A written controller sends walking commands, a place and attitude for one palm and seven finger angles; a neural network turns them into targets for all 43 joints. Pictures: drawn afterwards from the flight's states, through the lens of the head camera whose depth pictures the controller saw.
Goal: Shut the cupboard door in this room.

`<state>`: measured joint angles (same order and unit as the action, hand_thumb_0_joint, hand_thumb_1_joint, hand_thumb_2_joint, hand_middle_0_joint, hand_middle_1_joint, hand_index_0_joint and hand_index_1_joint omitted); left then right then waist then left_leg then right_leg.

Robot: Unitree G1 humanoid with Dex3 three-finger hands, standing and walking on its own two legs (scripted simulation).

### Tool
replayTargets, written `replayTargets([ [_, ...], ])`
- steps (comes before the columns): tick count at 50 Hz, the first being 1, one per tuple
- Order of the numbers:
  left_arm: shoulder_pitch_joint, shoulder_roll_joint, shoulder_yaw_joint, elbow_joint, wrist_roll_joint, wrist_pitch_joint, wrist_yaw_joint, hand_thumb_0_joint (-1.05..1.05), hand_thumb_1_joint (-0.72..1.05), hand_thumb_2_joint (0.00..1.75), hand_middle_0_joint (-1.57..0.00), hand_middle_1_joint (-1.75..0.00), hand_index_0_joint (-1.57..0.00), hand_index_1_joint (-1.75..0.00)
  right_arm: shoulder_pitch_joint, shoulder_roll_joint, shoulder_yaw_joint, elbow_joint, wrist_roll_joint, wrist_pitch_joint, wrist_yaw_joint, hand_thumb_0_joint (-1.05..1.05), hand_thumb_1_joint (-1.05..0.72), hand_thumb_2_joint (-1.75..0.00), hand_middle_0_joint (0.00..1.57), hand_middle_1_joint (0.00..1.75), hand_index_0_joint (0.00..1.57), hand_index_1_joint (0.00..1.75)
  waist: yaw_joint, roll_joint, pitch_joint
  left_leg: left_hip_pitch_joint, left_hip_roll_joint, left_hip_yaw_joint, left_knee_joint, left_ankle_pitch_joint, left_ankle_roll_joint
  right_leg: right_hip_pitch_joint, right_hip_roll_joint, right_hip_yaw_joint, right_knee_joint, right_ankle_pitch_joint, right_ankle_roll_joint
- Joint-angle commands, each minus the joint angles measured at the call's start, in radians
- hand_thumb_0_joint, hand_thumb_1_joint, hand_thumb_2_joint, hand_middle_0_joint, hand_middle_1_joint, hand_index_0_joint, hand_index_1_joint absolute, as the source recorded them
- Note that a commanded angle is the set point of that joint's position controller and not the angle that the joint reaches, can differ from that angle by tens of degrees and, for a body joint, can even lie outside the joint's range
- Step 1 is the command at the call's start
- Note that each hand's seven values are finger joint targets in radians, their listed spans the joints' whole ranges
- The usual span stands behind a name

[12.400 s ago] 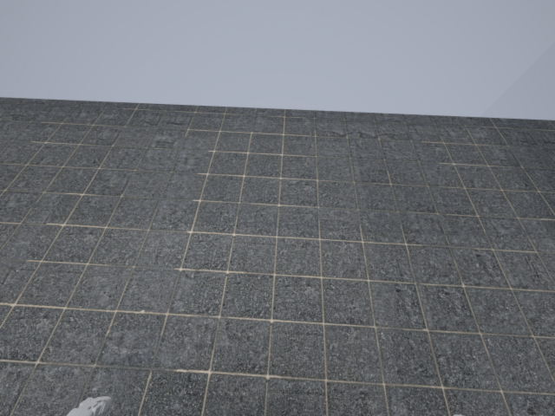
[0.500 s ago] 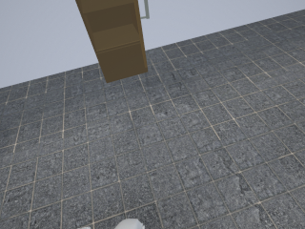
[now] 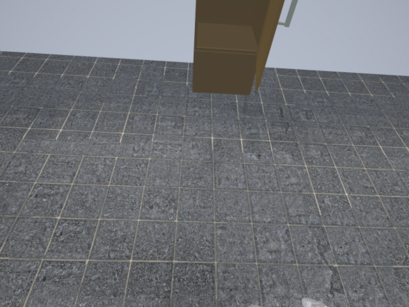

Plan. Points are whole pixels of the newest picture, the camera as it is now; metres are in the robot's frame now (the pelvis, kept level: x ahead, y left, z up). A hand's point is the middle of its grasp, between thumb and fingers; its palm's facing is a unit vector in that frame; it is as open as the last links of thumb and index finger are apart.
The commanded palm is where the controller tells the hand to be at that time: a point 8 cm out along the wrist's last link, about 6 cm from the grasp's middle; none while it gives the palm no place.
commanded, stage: turn or walk to find it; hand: left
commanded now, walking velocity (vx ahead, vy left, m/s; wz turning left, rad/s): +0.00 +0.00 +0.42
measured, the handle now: (287, 7) +1.32 -0.24 +0.04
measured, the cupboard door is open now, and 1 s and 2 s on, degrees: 80 80 80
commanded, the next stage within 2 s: stand and wait in 0.02 s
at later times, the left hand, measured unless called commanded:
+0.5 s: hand out of the picture +0.04 +0.15 -0.15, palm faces +0.10 -0.96 -0.26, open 7.3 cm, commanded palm none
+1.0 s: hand out of the picture -0.08 +0.22 -0.17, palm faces +0.32 -0.92 -0.24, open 7.4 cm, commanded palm none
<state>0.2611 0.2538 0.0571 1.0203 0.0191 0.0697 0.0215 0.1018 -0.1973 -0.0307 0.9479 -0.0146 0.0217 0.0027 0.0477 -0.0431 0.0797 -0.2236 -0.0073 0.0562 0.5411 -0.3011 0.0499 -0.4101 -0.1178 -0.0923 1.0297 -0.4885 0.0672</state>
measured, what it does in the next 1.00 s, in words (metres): steps on the spot, turning left: right foot, then left foot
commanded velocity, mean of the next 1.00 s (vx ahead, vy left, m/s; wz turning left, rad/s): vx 0.00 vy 0.00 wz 0.25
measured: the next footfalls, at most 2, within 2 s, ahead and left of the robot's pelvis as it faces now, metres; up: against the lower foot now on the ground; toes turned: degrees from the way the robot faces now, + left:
right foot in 0.36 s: +0.03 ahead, -0.14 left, +0.00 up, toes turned -2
left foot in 0.84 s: -0.05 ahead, +0.12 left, +0.00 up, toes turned +17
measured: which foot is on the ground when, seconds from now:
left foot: down 0.00-0.38, up 0.40-0.82, down 0.84-1.00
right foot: up 0.00-0.34, down 0.36-0.84, up 0.86-1.00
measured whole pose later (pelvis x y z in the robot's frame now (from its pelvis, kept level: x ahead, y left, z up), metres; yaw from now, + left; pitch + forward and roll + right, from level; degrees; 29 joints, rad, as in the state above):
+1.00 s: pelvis -0.06 +0.01 +0.00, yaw +16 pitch +0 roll +0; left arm 0.22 0.25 0.06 1.02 0.02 0.07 0.02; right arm 0.17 -0.19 -0.04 0.98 -0.02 0.02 -0.01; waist 0.02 -0.04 0.05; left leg -0.23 0.00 0.03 0.50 -0.27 0.02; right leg -0.44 -0.10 -0.07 1.03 -0.43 0.06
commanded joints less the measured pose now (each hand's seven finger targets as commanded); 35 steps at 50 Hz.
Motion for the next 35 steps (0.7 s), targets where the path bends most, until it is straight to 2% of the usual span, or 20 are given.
replayTargets([
  [1, -0.024, 0.069, 0.019, -0.08, -0.001, -0.034, -0.009, 0.0, 0.9, 0.9, -0.2, -0.3, -0.2, -0.3, 0.05, -0.199, -0.049, -0.04, -0.001, -0.016, -0.02, 0.0, -0.9, -0.9, 0.2, 0.3, 0.2, 0.3, -0.044, 0.165, -0.074, 0.096, 0.238, -0.224, -0.23, 0.473, 0.091, -0.11, 0.0, 0.063, 0.101, 0.099, 0.018],
  [2, -0.018, 0.068, 0.016, -0.076, 0.0, -0.034, -0.007, 0.0, 0.9, 0.9, -0.2, -0.3, -0.2, -0.3, 0.059, -0.191, -0.049, -0.039, 0.002, -0.019, -0.02, 0.0, -0.9, -0.9, 0.2, 0.3, 0.2, 0.3, -0.042, 0.145, -0.083, 0.107, 0.235, -0.219, -0.237, 0.461, 0.091, -0.109, 0.005, 0.064, 0.101, 0.116, 0.021],
  [5, -0.025, 0.059, 0.011, -0.074, 0.001, -0.033, -0.004, 0.0, 0.9, 0.9, -0.2, -0.3, -0.2, -0.3, 0.095, -0.169, -0.046, -0.025, 0.003, -0.025, -0.022, 0.0, -0.9, -0.9, 0.2, 0.3, 0.2, 0.3, -0.046, 0.16, -0.09, 0.12, 0.23, -0.223, -0.256, 0.429, 0.094, -0.105, 0.009, 0.075, 0.068, 0.135, 0.025],
  [7, -0.047, 0.048, 0.005, -0.08, 0.0, -0.035, -0.001, 0.0, 0.9, 0.9, -0.2, -0.3, -0.2, -0.3, 0.118, -0.156, -0.046, -0.013, 0.001, -0.028, -0.024, 0.0, -0.9, -0.9, 0.2, 0.3, 0.2, 0.3, -0.056, 0.172, -0.09, 0.138, 0.235, -0.235, -0.248, 0.467, 0.104, -0.097, 0.014, 0.076, 0.019, 0.118, 0.026],
  [11, -0.092, 0.021, -0.01, -0.086, -0.005, -0.039, 0.003, 0.0, 0.9, 0.9, -0.2, -0.3, -0.2, -0.3, 0.152, -0.143, -0.044, 0.016, -0.006, -0.03, -0.029, 0.0, -0.9, -0.9, 0.2, 0.3, 0.2, 0.3, -0.071, 0.175, -0.096, 0.149, 0.254, -0.258, -0.226, 0.526, 0.125, -0.024, 0.027, 0.073, -0.161, 0.05, 0.014],
  [13, -0.086, 0.009, -0.018, -0.078, -0.009, -0.045, 0.005, 0.0, 0.9, 0.9, -0.2, -0.3, -0.2, -0.3, 0.151, -0.143, -0.043, 0.03, -0.009, -0.027, -0.029, 0.0, -0.9, -0.9, 0.2, 0.3, 0.2, 0.3, -0.066, 0.188, -0.096, 0.118, 0.249, -0.263, -0.212, 0.518, 0.12, 0.053, 0.042, 0.058, -0.285, 0.041, 0.003],
  [15, -0.046, 0.01, -0.02, -0.054, -0.01, -0.053, 0.007, 0.0, 0.9, 0.9, -0.2, -0.3, -0.2, -0.3, 0.154, -0.138, -0.042, 0.047, -0.006, -0.028, -0.029, 0.0, -0.9, -0.9, 0.2, 0.3, 0.2, 0.3, -0.051, 0.177, -0.097, 0.083, 0.229, -0.263, -0.19, 0.495, 0.102, 0.137, 0.059, 0.047, -0.423, 0.118, -0.006],
  [17, 0.017, 0.023, -0.018, -0.022, -0.009, -0.067, 0.011, 0.0, 0.9, 0.9, -0.2, -0.3, -0.2, -0.3, 0.149, -0.117, -0.037, 0.057, 0.003, -0.027, -0.027, 0.0, -0.9, -0.9, 0.2, 0.3, 0.2, 0.3, -0.021, 0.116, -0.117, 0.006, 0.171, -0.232, -0.128, 0.372, 0.04, 0.291, 0.047, 0.047, -0.645, 0.318, -0.014],
  [18, 0.031, 0.063, -0.012, -0.017, -0.004, -0.077, 0.016, 0.0, 0.9, 0.9, -0.2, -0.3, -0.2, -0.3, 0.16, -0.083, -0.033, 0.058, 0.011, -0.028, -0.022, 0.0, -0.9, -0.9, 0.2, 0.3, 0.2, 0.3, -0.022, 0.022, -0.123, -0.081, 0.119, -0.178, -0.054, 0.252, -0.009, 0.376, -0.049, 0.143, -0.688, 0.387, -0.04],
  [19, 0.023, 0.12, -0.003, -0.016, -0.001, -0.084, 0.02, 0.0, 0.9, 0.9, -0.2, -0.3, -0.2, -0.3, 0.158, -0.038, -0.022, 0.042, 0.016, -0.025, -0.017, 0.0, -0.9, -0.9, 0.2, 0.3, 0.2, 0.3, -0.033, -0.142, -0.101, -0.182, 0.028, -0.09, 0.011, 0.029, -0.056, 0.388, -0.2, 0.285, -0.709, 0.463, -0.108],
  [20, 0.016, 0.156, 0.004, -0.034, 0.0, -0.082, 0.018, 0.0, 0.9, 0.9, -0.2, -0.3, -0.2, -0.3, 0.127, -0.051, -0.027, 0.025, 0.011, -0.013, -0.016, 0.0, -0.9, -0.9, 0.2, 0.3, 0.2, 0.3, -0.017, -0.181, -0.048, -0.193, 0.0, -0.071, 0.132, -0.182, -0.069, 0.291, -0.301, 0.321, -0.751, 0.502, -0.193],
  [21, 0.001, 0.145, 0.014, -0.043, -0.003, -0.082, 0.019, 0.0, 0.9, 0.9, -0.2, -0.3, -0.2, -0.3, 0.112, -0.072, -0.039, 0.028, 0.001, 0.01, -0.02, 0.0, -0.9, -0.9, 0.2, 0.3, 0.2, 0.3, -0.01, -0.218, -0.032, -0.194, 0.018, -0.103, 0.269, -0.24, -0.068, 0.212, -0.303, 0.332, -0.781, 0.435, -0.238],
  [22, -0.029, 0.119, 0.013, -0.054, -0.003, -0.078, 0.021, 0.0, 0.9, 0.9, -0.2, -0.3, -0.2, -0.3, 0.127, -0.091, -0.049, 0.041, -0.004, 0.021, -0.018, 0.0, -0.9, -0.9, 0.2, 0.3, 0.2, 0.3, -0.024, -0.189, 0.006, -0.213, 0.025, -0.121, 0.374, -0.209, -0.067, 0.16, -0.273, 0.303, -0.796, 0.352, -0.243],
  [23, -0.055, 0.102, 0.011, -0.062, -0.005, -0.074, 0.02, 0.0, 0.9, 0.9, -0.2, -0.3, -0.2, -0.3, 0.146, -0.082, -0.052, 0.058, -0.003, 0.026, -0.014, 0.0, -0.9, -0.9, 0.2, 0.3, 0.2, 0.3, -0.039, -0.155, 0.033, -0.229, 0.023, -0.107, 0.462, -0.173, -0.069, 0.147, -0.242, 0.256, -0.799, 0.327, -0.233],
  [24, -0.067, 0.084, 0.008, -0.067, -0.005, -0.074, 0.018, 0.0, 0.9, 0.9, -0.2, -0.3, -0.2, -0.3, 0.166, -0.075, -0.055, 0.071, -0.002, 0.028, -0.009, 0.0, -0.9, -0.9, 0.2, 0.3, 0.2, 0.3, -0.051, -0.112, 0.03, -0.236, 0.025, -0.099, 0.52, -0.142, -0.074, 0.15, -0.212, 0.205, -0.786, 0.34, -0.215],
  [25, -0.076, 0.073, 0.01, -0.074, -0.006, -0.076, 0.02, 0.0, 0.9, 0.9, -0.2, -0.3, -0.2, -0.3, 0.186, -0.071, -0.055, 0.078, -0.001, 0.029, -0.005, 0.0, -0.9, -0.9, 0.2, 0.3, 0.2, 0.3, -0.062, -0.086, 0.017, -0.243, 0.034, -0.092, 0.547, -0.123, -0.079, 0.158, -0.207, 0.174, -0.776, 0.366, -0.202],
  [26, -0.074, 0.071, 0.013, -0.079, -0.003, -0.079, 0.019, 0.0, 0.9, 0.9, -0.2, -0.3, -0.2, -0.3, 0.193, -0.061, -0.058, 0.081, -0.002, 0.032, -0.002, 0.0, -0.9, -0.9, 0.2, 0.3, 0.2, 0.3, -0.061, -0.08, 0.01, -0.241, 0.037, -0.086, 0.568, -0.104, -0.087, 0.156, -0.196, 0.14, -0.767, 0.37, -0.189],
  [29, -0.047, 0.079, 0.019, -0.081, 0.001, -0.083, 0.018, 0.0, 0.9, 0.9, -0.2, -0.3, -0.2, -0.3, 0.181, -0.067, -0.061, 0.067, -0.003, 0.033, 0.001, 0.0, -0.9, -0.9, 0.2, 0.3, 0.2, 0.3, -0.046, -0.103, -0.03, -0.261, 0.049, -0.071, 0.548, -0.101, -0.106, 0.214, -0.201, 0.122, -0.756, 0.356, -0.191],
  [31, -0.037, 0.093, 0.025, -0.078, 0.006, -0.08, 0.019, 0.0, 0.9, 0.9, -0.2, -0.3, -0.2, -0.3, 0.15, -0.062, -0.059, 0.054, -0.002, 0.032, 0.003, 0.0, -0.9, -0.9, 0.2, 0.3, 0.2, 0.3, -0.034, -0.118, -0.028, -0.253, 0.059, -0.054, 0.486, -0.126, -0.112, 0.229, -0.218, 0.111, -0.747, 0.367, -0.196],
  [35, 0.006, 0.13, 0.04, -0.065, 0.013, -0.075, 0.017, 0.0, 0.9, 0.9, -0.2, -0.3, -0.2, -0.3, 0.087, -0.051, -0.045, 0.019, 0.006, 0.014, 0.003, 0.0, -0.9, -0.9, 0.2, 0.3, 0.2, 0.3, 0.002, -0.153, -0.074, -0.197, 0.057, -0.015, 0.254, -0.189, -0.11, 0.307, -0.248, 0.103, -0.662, 0.548, -0.221],
])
